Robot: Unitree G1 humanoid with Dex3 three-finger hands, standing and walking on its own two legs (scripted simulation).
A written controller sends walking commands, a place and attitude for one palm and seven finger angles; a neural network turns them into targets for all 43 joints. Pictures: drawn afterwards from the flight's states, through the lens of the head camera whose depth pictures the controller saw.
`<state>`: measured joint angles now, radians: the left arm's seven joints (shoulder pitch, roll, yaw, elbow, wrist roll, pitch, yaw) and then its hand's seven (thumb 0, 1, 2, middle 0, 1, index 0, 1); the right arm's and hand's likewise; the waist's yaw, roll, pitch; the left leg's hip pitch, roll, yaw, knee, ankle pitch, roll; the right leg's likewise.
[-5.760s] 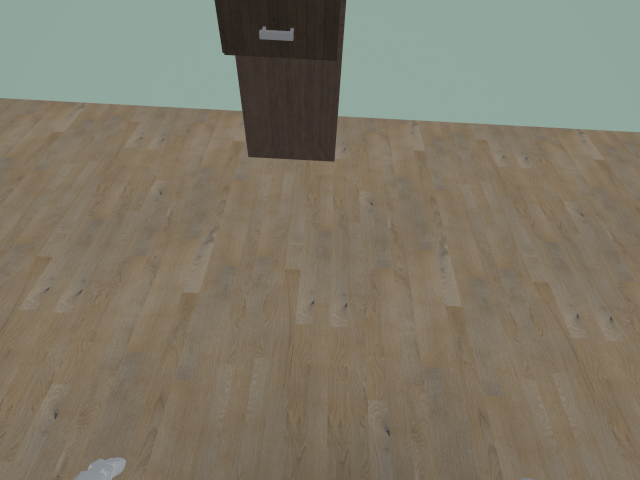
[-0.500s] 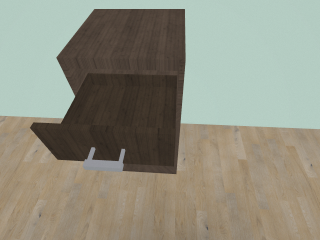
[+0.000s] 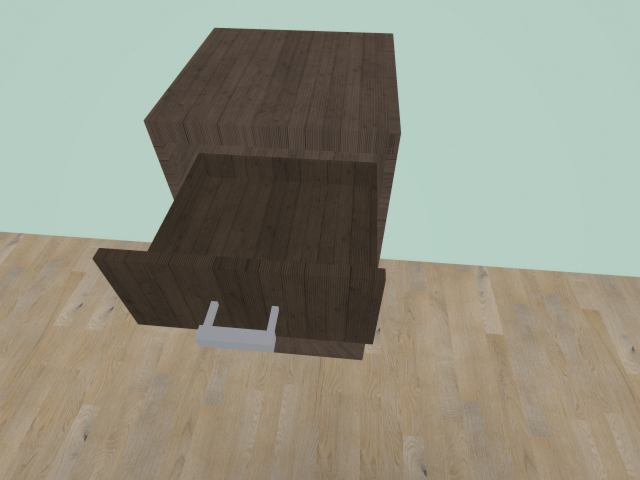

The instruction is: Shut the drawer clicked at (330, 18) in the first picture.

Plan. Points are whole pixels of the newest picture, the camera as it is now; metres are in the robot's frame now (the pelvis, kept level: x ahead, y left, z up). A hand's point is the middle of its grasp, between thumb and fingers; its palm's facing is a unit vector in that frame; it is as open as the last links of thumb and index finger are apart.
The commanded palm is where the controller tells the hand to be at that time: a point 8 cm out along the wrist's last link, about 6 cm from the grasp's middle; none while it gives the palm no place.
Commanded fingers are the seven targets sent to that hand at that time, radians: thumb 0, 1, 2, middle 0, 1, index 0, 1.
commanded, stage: come to a stop and stand still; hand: left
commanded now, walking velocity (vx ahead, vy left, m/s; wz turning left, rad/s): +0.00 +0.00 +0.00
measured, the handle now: (239, 324) +0.33 +0.14 -0.03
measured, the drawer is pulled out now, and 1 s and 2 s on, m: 0.28 0.28 0.27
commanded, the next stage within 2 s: look again from close up in 0.48 s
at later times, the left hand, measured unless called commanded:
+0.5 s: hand out of the picture +0.03 +0.17 -0.17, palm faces +0.02 -0.98 -0.19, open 7.4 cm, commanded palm none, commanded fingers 0.00 0.90 0.90 -0.20 -0.30 -0.20 -0.30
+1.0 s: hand out of the picture +0.02 +0.15 -0.17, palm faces +0.02 -0.98 -0.17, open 7.4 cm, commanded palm none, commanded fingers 0.00 0.90 0.90 -0.20 -0.30 -0.20 -0.30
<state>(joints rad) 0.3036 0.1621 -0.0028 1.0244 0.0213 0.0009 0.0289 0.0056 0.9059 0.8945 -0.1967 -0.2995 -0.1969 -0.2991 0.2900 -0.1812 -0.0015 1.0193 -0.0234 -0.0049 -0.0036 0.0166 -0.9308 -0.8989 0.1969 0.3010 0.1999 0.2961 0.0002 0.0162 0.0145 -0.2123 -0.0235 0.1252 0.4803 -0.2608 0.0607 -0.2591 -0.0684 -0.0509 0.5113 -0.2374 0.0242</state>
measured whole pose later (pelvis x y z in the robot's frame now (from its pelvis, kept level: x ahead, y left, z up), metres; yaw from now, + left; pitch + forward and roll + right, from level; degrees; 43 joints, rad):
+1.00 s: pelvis +0.03 -0.01 +0.00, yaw +0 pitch -1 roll +0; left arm 0.30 0.13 0.00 1.11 0.02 -0.01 0.04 0.01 0.91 0.89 -0.20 -0.30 -0.20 -0.30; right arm 0.29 -0.12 0.00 1.14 -0.01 -0.03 -0.02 0.01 -0.91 -0.90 0.20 0.30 0.20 0.30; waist 0.00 -0.01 0.04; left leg -0.13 -0.01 0.12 0.42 -0.27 0.04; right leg -0.18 -0.05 -0.06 0.45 -0.25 0.02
